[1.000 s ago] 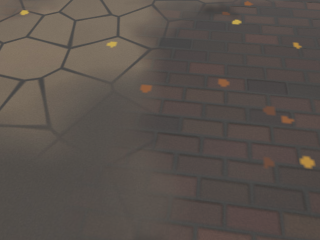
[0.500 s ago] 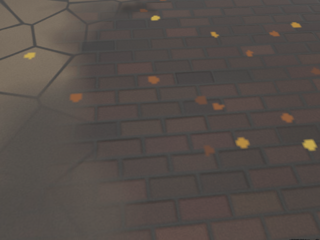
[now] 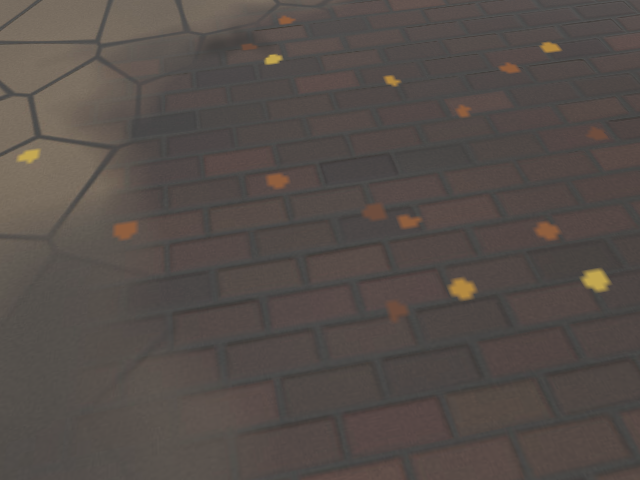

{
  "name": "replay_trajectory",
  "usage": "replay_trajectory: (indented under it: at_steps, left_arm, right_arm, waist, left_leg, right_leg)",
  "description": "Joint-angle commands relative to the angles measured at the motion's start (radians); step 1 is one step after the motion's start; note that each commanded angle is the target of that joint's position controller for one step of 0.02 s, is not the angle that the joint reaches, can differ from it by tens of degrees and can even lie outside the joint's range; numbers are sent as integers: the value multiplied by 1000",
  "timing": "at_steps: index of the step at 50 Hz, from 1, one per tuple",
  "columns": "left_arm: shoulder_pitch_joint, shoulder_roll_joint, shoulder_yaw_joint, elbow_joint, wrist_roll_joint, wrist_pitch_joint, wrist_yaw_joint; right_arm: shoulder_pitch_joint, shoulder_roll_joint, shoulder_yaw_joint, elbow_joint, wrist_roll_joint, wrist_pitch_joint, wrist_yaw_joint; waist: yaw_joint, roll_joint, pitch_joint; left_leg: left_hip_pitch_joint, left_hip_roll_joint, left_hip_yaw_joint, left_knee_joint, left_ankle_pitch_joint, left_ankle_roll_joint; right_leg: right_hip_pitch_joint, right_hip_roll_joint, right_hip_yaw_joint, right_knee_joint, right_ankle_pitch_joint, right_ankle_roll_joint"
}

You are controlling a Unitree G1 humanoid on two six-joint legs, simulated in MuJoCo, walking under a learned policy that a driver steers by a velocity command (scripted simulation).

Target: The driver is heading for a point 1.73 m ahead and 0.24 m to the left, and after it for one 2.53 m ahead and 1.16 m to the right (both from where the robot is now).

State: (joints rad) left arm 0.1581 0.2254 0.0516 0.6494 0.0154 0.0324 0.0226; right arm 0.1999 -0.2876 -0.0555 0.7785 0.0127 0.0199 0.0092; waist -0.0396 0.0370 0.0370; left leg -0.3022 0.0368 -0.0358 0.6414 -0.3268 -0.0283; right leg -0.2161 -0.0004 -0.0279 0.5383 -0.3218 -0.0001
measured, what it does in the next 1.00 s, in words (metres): steps on the spot: left foot, then right foot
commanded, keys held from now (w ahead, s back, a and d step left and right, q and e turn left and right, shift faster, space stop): q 0.48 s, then no key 0.06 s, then e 0.46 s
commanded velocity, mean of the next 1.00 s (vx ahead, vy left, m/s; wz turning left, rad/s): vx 0.00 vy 0.00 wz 0.19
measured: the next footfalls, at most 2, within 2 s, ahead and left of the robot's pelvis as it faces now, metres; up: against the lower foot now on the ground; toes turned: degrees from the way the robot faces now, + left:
left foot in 0.22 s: +0.04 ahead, +0.13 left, +0.00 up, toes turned +9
right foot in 0.76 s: +0.13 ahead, -0.08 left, +0.00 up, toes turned +8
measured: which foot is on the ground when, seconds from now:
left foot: up 0.00-0.20, down 0.22-1.00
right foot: down 0.00-0.22, up 0.24-0.74, down 0.76-1.00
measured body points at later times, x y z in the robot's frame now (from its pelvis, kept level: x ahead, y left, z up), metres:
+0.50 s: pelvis +0.01 +0.06 +0.02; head +0.04 +0.11 +0.46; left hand +0.10 +0.38 -0.10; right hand +0.22 -0.18 -0.06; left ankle +0.00 +0.12 -0.73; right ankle +0.07 -0.12 -0.64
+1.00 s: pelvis +0.06 +0.04 -0.01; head +0.09 +0.04 +0.44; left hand +0.14 +0.35 -0.10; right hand +0.24 -0.22 -0.11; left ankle +0.00 +0.12 -0.73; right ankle +0.09 -0.10 -0.73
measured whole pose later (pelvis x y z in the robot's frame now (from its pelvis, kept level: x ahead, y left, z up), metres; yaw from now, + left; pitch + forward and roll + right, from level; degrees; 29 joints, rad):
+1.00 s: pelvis +0.06 +0.04 -0.01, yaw +10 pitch +1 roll +1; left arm 0.18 0.33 0.08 0.70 -0.02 0.01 0.00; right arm 0.17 -0.30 -0.08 0.72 -0.01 0.05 -0.03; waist 0.00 -0.01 0.05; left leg -0.22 -0.07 0.01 0.58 -0.38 0.05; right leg -0.35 0.02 0.13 0.67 -0.31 0.02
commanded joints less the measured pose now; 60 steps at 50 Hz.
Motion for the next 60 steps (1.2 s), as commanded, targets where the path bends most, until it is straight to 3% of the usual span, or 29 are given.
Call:
replay_trajectory:
  at_steps: [1, 4, 9, 10, 11, 12, 13, 14, 15, 17, 20, 24, 27, 32, 35, 37, 39, 40, 42, 46, 49, 51, 52, 55, 56, 57, 58, 59, 60]
  left_arm:
    - [29, 196, 65, -62, -5, -15, 22]
    - [-22, 208, 72, -56, -16, -24, 19]
    - [-82, 216, 78, -42, -45, -7, 16]
    - [-45, 193, 73, -25, -47, -9, 14]
    - [2, 144, 60, -29, -14, -12, 11]
    - [-92, 112, 41, -99, 6, -15, 17]
    - [-111, 167, 53, -87, -13, -17, 21]
    - [-109, 183, 59, -79, -24, -16, 24]
    - [-92, 197, 67, -54, -15, -14, 31]
    - [-67, 201, 72, -33, -9, -11, 35]
    - [-45, 166, 62, -14, -16, -13, 20]
    - [-84, 164, 62, -19, -15, -19, 19]
    - [-83, 166, 62, -7, -17, -25, 17]
    - [-61, 132, 41, 14, -15, -34, 0]
    - [-52, 151, 40, 18, -25, -39, -5]
    - [-30, 164, 39, 21, -22, -47, -6]
    - [-28, 254, 55, 6, -18, -51, -2]
    - [-19, 272, 64, 16, -28, -49, -7]
    - [-12, 227, 59, 12, -40, -44, -12]
    - [-7, 209, 54, -11, -39, -43, -18]
    - [12, 199, 53, -31, -37, -28, -22]
    - [27, 189, 52, -43, -31, -18, -27]
    - [13, 190, 52, -55, -33, -15, -33]
    - [32, 179, 52, -59, -38, -13, -44]
    - [79, 209, 66, -49, -37, -15, -40]
    - [140, 348, 103, -56, -38, -23, -30]
    - [225, 337, 86, -58, -25, -42, -44]
    - [206, 283, 66, -55, -20, -64, -48]
    - [172, 253, 57, -55, -31, -76, -46]
  right_arm:
    - [-67, -112, -42, -106, 8, 1, -5]
    - [-58, -83, -42, -122, 12, 25, 2]
    - [15, -92, -53, -130, 15, 33, 27]
    - [54, -108, -63, -120, 7, 31, 20]
    - [75, -222, -92, -136, 2, 23, 5]
    - [94, -314, -99, -171, -30, 2, 13]
    - [94, -280, -86, -180, -50, -22, 23]
    - [48, -251, -74, -177, -41, -37, 21]
    - [3, -227, -69, -176, -17, -35, 12]
    - [-42, -194, -53, -182, 6, -21, -10]
    - [-25, -186, -48, -185, 0, -11, -29]
    - [-4, -198, -51, -178, 3, 2, -44]
    - [-22, -178, -42, -178, -7, 8, -46]
    - [-56, -92, -2, -140, -37, -2, -36]
    - [-57, -109, -1, -108, -43, -8, -22]
    - [-61, -123, -5, -88, -28, -11, -21]
    - [6, -156, -22, -81, -39, -22, -28]
    - [13, -155, -26, -82, -37, -23, -31]
    - [-29, -143, -32, -87, -26, -13, -41]
    - [-25, -121, -47, -110, -23, 21, -44]
    - [-21, -142, -59, -121, -23, 16, -40]
    - [-59, -143, -57, -132, -13, 5, -48]
    - [-73, -148, -56, -138, -8, 1, -50]
    - [-102, -189, -67, -139, 7, 4, -56]
    - [-64, -176, -66, -131, 6, 2, -55]
    - [-68, -121, -52, -175, -23, -6, -52]
    - [-133, -127, -45, -208, -21, -21, -44]
    - [-115, -140, -51, -201, 3, -34, -31]
    - [-113, -148, -54, -191, 8, -43, -21]
  waist:
    - [69, -245, -36]
    - [47, -166, -32]
    - [5, -171, -105]
    - [-5, -110, -117]
    - [17, 151, -110]
    - [-5, 311, -155]
    - [-40, 153, -203]
    - [-10, 108, -139]
    - [14, 38, -104]
    - [42, 45, -105]
    - [40, 47, -139]
    - [20, 67, -116]
    - [15, 80, -99]
    - [10, 95, -89]
    - [10, 88, -56]
    - [42, 41, -43]
    - [-4, -60, -81]
    - [-13, -120, -97]
    - [15, -123, -111]
    - [12, -87, -106]
    - [25, 12, -100]
    - [46, 97, -83]
    - [45, 96, -56]
    - [68, 69, -51]
    - [73, 16, -85]
    - [60, -249, -112]
    - [128, -283, -151]
    - [104, -182, -104]
    - [84, -126, -49]
  left_leg:
    - [-192, -10, 26, 276, -237, 5]
    - [-227, 30, 15, 313, -249, -4]
    - [15, -37, 127, -11, 36, 31]
    - [116, -64, 106, -118, 150, 58]
    - [269, 96, -182, -216, 528, 136]
    - [280, 336, -595, -288, 736, 366]
    - [287, 358, -573, -305, 653, 425]
    - [253, 308, -477, -291, 594, 381]
    - [238, 250, -399, -279, 527, 317]
    - [202, 182, -321, -275, 568, 252]
    - [245, 153, -287, -279, 608, 242]
    - [275, 138, -327, -293, 505, 230]
    - [251, 130, -332, -301, 424, 221]
    - [136, 105, -261, -311, 388, 222]
    - [120, 113, -265, -301, 382, 230]
    - [135, 97, -252, -266, 414, 198]
    - [155, 20, -203, -200, 345, 139]
    - [157, -29, -140, -187, 317, 113]
    - [180, -53, -81, -127, 302, 100]
    - [191, 0, -104, -118, 304, 140]
    - [202, 145, -203, -178, 380, 220]
    - [179, 257, -265, -199, 482, 275]
    - [171, 287, -272, -203, 522, 286]
    - [108, 217, -119, -119, 521, 200]
    - [35, 136, -31, -5, 349, 138]
    - [-218, -43, 120, 328, 1, 25]
    - [-414, -131, -16, 512, -362, 7]
    - [-473, -74, -86, 566, -324, 20]
    - [-483, -41, -87, 541, -228, 33]
  right_leg:
    - [86, -333, 268, -182, 428, -212]
    - [96, -347, 203, -161, 547, -220]
    - [45, -284, 42, -20, 477, -128]
    - [-11, -241, -12, 88, 357, -77]
    - [-231, -131, -116, 373, 42, 25]
    - [-439, 30, -2, 603, -413, 76]
    - [-456, 10, 117, 734, -411, 71]
    - [-484, -7, 126, 754, -325, 56]
    - [-496, -27, 124, 718, -226, 51]
    - [-435, -34, 128, 664, -82, 62]
    - [-412, -7, 123, 623, 8, 84]
    - [-433, 0, 142, 499, 46, 106]
    - [-399, -20, 144, 408, 74, 114]
    - [-164, -71, 111, 194, 68, 103]
    - [-84, -55, 85, 85, 20, 78]
    - [-21, -47, 83, -92, 189, 51]
    - [26, -95, 157, -39, 554, 12]
    - [12, -90, 171, -9, 555, -19]
    - [-33, -75, 198, -5, 491, -37]
    - [-137, -48, 240, 53, 349, -54]
    - [-197, 4, 160, 176, 230, -23]
    - [-221, 11, 103, 269, -75, -20]
    - [-244, 0, 82, 289, -185, -26]
    - [-103, 17, 18, 83, 7, -50]
    - [26, 25, 90, -20, 140, -85]
    - [190, -183, 513, -133, 208, -219]
    - [266, -326, 820, -264, 97, -372]
    - [258, -330, 776, -278, -67, -360]
    - [221, -277, 690, -279, -153, -310]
